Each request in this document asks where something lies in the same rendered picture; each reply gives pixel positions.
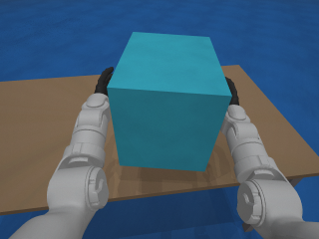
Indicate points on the table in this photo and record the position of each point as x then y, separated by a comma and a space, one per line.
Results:
37, 120

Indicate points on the robot right upper arm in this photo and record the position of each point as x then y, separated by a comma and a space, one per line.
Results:
274, 210

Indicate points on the carton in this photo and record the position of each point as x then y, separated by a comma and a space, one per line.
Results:
168, 98

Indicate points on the robot left upper arm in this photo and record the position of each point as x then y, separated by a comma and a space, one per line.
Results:
74, 196

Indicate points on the left robot hand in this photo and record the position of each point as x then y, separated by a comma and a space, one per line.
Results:
103, 81

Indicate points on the right robot hand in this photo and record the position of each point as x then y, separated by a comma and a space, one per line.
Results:
234, 99

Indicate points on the right robot forearm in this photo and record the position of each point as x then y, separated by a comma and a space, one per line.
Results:
250, 158

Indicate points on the left robot forearm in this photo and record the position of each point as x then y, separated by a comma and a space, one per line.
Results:
89, 135

